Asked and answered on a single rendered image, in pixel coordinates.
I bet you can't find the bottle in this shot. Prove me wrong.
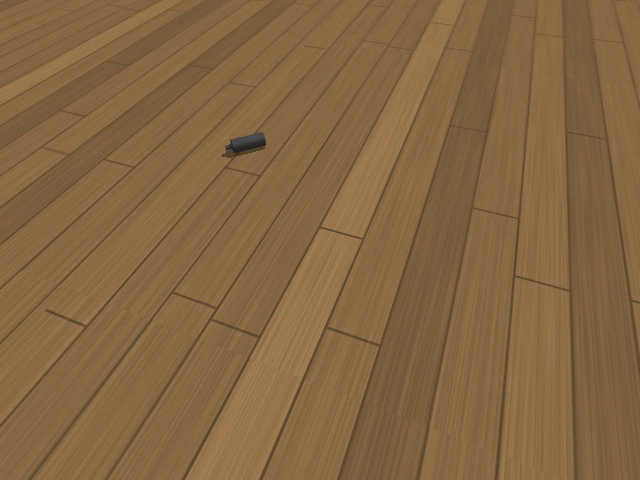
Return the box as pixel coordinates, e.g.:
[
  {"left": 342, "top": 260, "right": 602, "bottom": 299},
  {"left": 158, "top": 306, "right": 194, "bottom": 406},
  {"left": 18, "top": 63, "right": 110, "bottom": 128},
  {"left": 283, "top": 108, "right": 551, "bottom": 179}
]
[{"left": 225, "top": 132, "right": 266, "bottom": 153}]

